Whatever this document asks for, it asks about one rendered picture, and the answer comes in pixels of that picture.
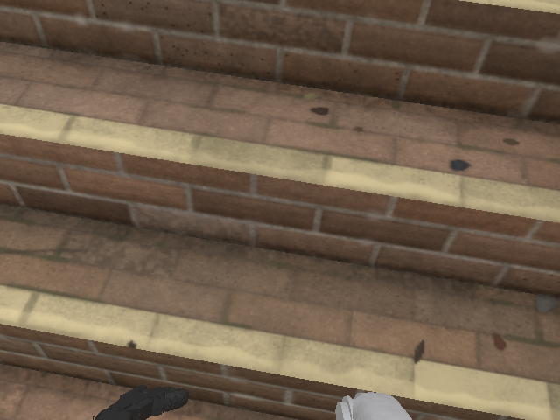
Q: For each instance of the robot right thigh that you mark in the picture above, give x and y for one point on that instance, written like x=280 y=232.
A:
x=370 y=406

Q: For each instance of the left robot hand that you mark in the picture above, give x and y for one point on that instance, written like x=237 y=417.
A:
x=141 y=403

